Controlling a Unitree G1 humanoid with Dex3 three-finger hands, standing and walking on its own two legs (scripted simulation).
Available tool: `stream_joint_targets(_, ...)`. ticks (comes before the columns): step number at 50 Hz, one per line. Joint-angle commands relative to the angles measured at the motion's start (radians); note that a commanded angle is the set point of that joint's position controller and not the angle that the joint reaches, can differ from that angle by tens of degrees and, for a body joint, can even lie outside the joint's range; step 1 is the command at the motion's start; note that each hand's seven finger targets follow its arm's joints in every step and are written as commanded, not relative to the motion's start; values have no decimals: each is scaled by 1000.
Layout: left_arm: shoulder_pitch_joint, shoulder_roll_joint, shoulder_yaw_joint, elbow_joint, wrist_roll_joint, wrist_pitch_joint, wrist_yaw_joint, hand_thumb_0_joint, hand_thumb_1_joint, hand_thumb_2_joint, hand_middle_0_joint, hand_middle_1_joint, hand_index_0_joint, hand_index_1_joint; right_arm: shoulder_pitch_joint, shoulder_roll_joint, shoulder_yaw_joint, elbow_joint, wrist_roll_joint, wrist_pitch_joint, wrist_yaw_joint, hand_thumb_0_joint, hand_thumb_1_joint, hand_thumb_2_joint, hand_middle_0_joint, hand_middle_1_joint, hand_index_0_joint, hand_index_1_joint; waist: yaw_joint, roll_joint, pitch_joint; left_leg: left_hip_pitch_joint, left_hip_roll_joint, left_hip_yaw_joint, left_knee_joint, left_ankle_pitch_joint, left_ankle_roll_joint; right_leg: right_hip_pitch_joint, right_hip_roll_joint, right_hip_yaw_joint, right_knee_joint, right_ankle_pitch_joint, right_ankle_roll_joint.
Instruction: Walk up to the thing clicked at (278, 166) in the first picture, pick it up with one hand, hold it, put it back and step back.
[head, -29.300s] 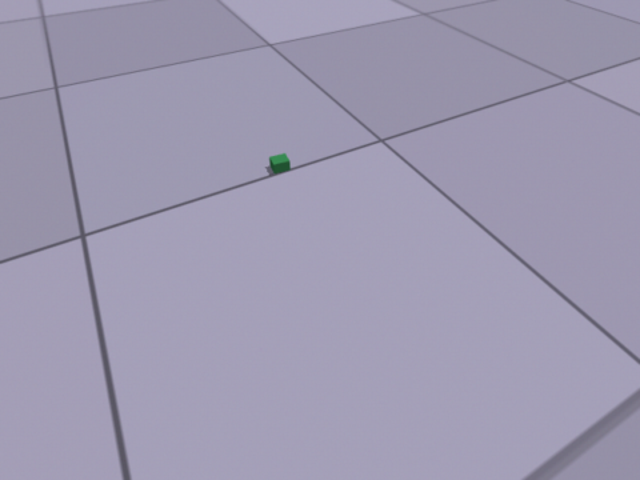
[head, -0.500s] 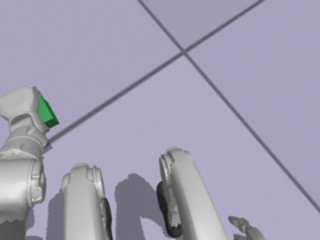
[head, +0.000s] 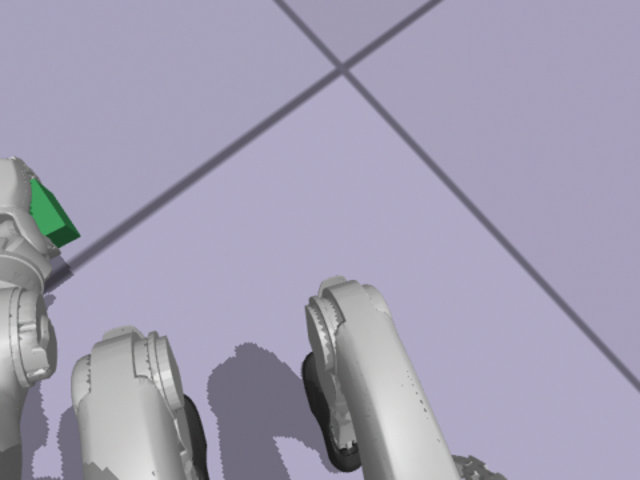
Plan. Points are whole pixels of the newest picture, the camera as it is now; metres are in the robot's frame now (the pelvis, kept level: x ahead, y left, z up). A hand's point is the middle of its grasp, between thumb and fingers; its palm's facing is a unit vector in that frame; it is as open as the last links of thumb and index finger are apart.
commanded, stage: crouch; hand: left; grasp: from above
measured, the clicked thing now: (25, 225) +0.49 +0.28 -0.19
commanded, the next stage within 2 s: lower in 0.04 s
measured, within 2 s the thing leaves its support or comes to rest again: rests again in 1.58 s
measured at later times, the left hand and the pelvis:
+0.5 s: hand (38, 228) +0.49 +0.27 -0.21, palm faces -0.38 -0.21 -0.90, open 10.0 cm; pelvis +0.00 +0.00 -0.03, yaw -2 degrees
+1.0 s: hand (54, 229) +0.49 +0.27 -0.25, palm faces -0.38 -0.22 -0.90, open 10.0 cm; pelvis +0.00 +0.01 -0.03, yaw -5 degrees
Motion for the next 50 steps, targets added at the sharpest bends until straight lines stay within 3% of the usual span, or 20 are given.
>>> stream_joint_targets(1, -365, 277, 7, -164, 12, -2, 50, 0, 695, 563, -1116, -451, -1113, -455, 229, -247, -58, 0, -2, -14, 0, 0, -886, -896, 201, 300, 200, 300, -5, 261, -710, 441, -18, 98, -205, 147, 52, 407, 24, -81, -247, 188, -53)
stream_joint_targets(4, -337, 247, 1, -119, 11, 5, 52, 0, 717, 612, -1146, -455, -1133, -469, 228, -254, -56, -3, -1, -13, 7, 0, -888, -897, 201, 300, 200, 300, -7, 261, -700, 459, -15, 89, -198, 169, 49, 387, 27, -93, -227, 211, -56)
stream_joint_targets(5, -365, 263, -3, -181, 13, 0, 47, 0, 732, 609, -1157, -466, -1146, -477, 233, -251, -57, -1, -2, -15, 10, 0, -890, -898, 201, 300, 200, 300, -17, 280, -712, 461, -17, 86, -196, 179, 49, 387, 28, -95, -221, 222, -56)
stream_joint_targets(11, -354, 250, -15, -123, 6, -1, 44, 0, 582, 581, -1074, -423, -1052, -447, 219, -261, -52, -3, -2, -16, 19, 0, -893, -898, 201, 300, 200, 300, -27, 273, -646, 422, -14, 75, -181, 136, 48, 335, 33, -106, -202, 181, -59)
stream_joint_targets(15, -353, 273, -8, -113, 20, -19, 46, 0, 605, 622, -1078, -474, -1059, -494, 235, -270, -41, -4, -7, -16, 22, 0, -891, -897, 201, 300, 200, 300, -28, 279, -652, 416, -14, 77, -155, 178, 46, 362, 35, -113, -180, 223, -57)
stream_joint_targets(16, -367, 278, -10, -113, 28, -25, 49, 0, 603, 624, -1070, -487, -1055, -504, 239, -273, -35, -8, -10, -18, 25, 0, -892, -897, 201, 300, 200, 300, -46, 269, -637, 407, -15, 74, -144, 174, 50, 356, 32, -113, -182, 222, -53)
stream_joint_targets(17, -375, 307, 13, -122, 29, -32, 57, 0, 594, 632, -1061, -495, -1045, -512, 244, -283, -38, -11, -12, -18, 25, 0, -890, -897, 201, 300, 200, 300, -44, 269, -636, 400, -14, 74, -144, 175, 49, 361, 33, -116, -181, 221, -54)
stream_joint_targets(20, -400, 298, -5, -109, 36, -43, 67, 0, 613, 625, -1076, -508, -1063, -522, 239, -280, -28, -9, -22, -26, 30, 0, -895, -898, 201, 300, 200, 300, -61, 286, -619, 400, -13, 70, -127, 144, 51, 344, 37, -118, -180, 197, -51)
stream_joint_targets(25, -371, 309, 12, -77, 50, -36, 105, 0, 643, 655, -1096, -521, -1081, -537, 232, -299, -20, -20, -25, -34, 36, 0, -894, -898, 200, 300, 200, 300, -50, 348, -632, 464, -8, 56, -142, 162, 37, 316, 35, -140, -153, 209, -61)
stream_joint_targets(28, -384, 325, 20, -103, 45, -31, 121, 0, 644, 688, -1091, -549, -1076, -564, 237, -297, -14, -21, -30, -35, 45, 0, -895, -898, 200, 300, 200, 300, -63, 345, -649, 450, -6, 60, -115, 202, 43, 347, 38, -136, -150, 261, -53)
stream_joint_targets(29, -373, 336, 34, -87, 39, -28, 129, 0, 621, 685, -1082, -483, -1058, -506, 238, -302, -13, -18, -28, -35, 46, 0, -884, -893, 201, 300, 201, 300, -56, 347, -642, 445, -3, 58, -117, 208, 41, 348, 38, -138, -149, 265, -53)
stream_joint_targets(33, -358, 338, 12, -43, 35, -31, 128, 0, 572, 613, -1043, -455, -1026, -473, 228, -301, 5, -22, -32, -41, 58, 0, -887, -894, 201, 301, 201, 301, -74, 326, -601, 409, -1, 52, -98, 189, 47, 357, 43, -139, -151, 255, -50)
stream_joint_targets(36, -367, 385, 31, -65, 37, -37, 130, 0, 580, 607, -1050, -447, -1033, -464, 228, -318, 13, -33, -35, -51, 62, 0, -887, -894, 201, 301, 201, 301, -85, 327, -610, 416, 1, 45, -86, 208, 49, 374, 44, -146, -145, 275, -49)
stream_joint_targets(38, -344, 369, 30, -42, 27, -37, 142, 0, 604, 579, -1060, -436, -1047, -449, 225, -317, 21, -37, -33, -51, 66, 0, -886, -894, 201, 300, 200, 300, -80, 343, -595, 406, 2, 38, -104, 197, 44, 371, 46, -154, -142, 258, -52)
stream_joint_targets(42, -350, 391, 38, -24, 38, -41, 145, 0, 647, 598, -1088, -454, -1077, -465, 235, -334, 28, -50, -39, -59, 71, 0, -886, -894, 201, 300, 201, 300, -110, 340, -569, 414, 5, 32, -90, 205, 46, 376, 48, -161, -144, 271, -50)
stream_joint_targets(44, -336, 416, 53, -7, 43, -41, 152, 0, 636, 636, -1096, -444, -1075, -465, 236, -346, 34, -49, -40, -62, 72, 0, -885, -894, 201, 300, 200, 300, -104, 344, -558, 418, 5, 28, -95, 204, 43, 371, 49, -167, -140, 266, -52)
stream_joint_targets(45, -357, 394, 27, -10, 41, -44, 151, 0, 649, 604, -1097, -440, -1082, -455, 219, -337, 40, -57, -40, -65, 73, 0, -884, -893, 201, 300, 201, 300, -104, 355, -553, 418, 7, 25, -96, 184, 41, 352, 52, -170, -139, 247, -55)
stream_joint_targets(46, -352, 422, 48, 3, 45, -45, 157, 0, 658, 613, -1102, -452, -1088, -466, 236, -343, 40, -46, -47, -66, 74, 0, -885, -894, 201, 300, 200, 300, -119, 357, -547, 426, 9, 26, -87, 197, 42, 376, 53, -170, -144, 266, -51)
stream_joint_targets(49, -371, 408, 27, 5, 45, -57, 160, 0, 645, 618, -1086, -472, -1074, -484, 218, -352, 51, -63, -44, -79, 77, 0, -888, -895, 201, 300, 200, 300, -125, 368, -526, 425, 9, 15, -94, 178, 38, 347, 52, -179, -135, 242, -57)
stream_joint_targets(50, -356, 442, 47, 11, 47, -57, 166, 0, 654, 622, -1100, -452, -1084, -468, 231, -355, 51, -52, -49, -77, 77, 0, -886, -894, 201, 300, 200, 300, -127, 368, -529, 424, 12, 17, -90, 194, 39, 379, 57, -178, -143, 263, -53)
